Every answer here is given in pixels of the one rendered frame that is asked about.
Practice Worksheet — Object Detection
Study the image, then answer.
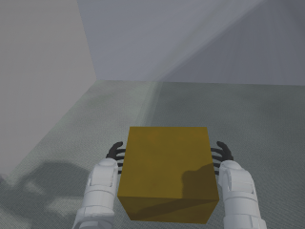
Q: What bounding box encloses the left robot forearm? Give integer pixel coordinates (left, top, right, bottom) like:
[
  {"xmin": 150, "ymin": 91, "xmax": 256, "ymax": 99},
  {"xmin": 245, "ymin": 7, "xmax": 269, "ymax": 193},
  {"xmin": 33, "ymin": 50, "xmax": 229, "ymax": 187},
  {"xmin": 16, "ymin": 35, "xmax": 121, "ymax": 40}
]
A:
[{"xmin": 72, "ymin": 157, "xmax": 118, "ymax": 229}]

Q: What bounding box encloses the right robot forearm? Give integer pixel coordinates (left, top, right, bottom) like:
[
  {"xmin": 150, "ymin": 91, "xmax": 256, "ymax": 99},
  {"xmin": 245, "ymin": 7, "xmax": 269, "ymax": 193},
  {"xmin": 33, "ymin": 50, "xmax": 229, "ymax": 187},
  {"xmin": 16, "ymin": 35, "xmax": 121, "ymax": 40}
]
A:
[{"xmin": 218, "ymin": 160, "xmax": 267, "ymax": 229}]

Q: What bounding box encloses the carton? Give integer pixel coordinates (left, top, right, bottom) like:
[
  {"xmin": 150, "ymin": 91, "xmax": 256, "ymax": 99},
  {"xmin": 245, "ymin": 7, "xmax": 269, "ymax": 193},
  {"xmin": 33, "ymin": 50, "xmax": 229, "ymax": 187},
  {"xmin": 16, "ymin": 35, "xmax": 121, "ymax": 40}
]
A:
[{"xmin": 117, "ymin": 126, "xmax": 219, "ymax": 224}]

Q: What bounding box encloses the left robot hand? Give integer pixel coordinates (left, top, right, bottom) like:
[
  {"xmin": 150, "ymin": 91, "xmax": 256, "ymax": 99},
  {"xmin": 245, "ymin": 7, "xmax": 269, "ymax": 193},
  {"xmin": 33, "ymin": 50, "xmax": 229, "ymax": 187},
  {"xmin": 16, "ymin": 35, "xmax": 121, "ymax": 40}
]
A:
[{"xmin": 106, "ymin": 141, "xmax": 126, "ymax": 175}]

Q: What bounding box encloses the right robot hand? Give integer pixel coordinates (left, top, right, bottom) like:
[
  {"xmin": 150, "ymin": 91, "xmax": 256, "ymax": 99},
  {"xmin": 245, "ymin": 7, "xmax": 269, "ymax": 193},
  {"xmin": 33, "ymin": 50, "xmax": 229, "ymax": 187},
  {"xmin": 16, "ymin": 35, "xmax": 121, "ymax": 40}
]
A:
[{"xmin": 211, "ymin": 141, "xmax": 234, "ymax": 176}]

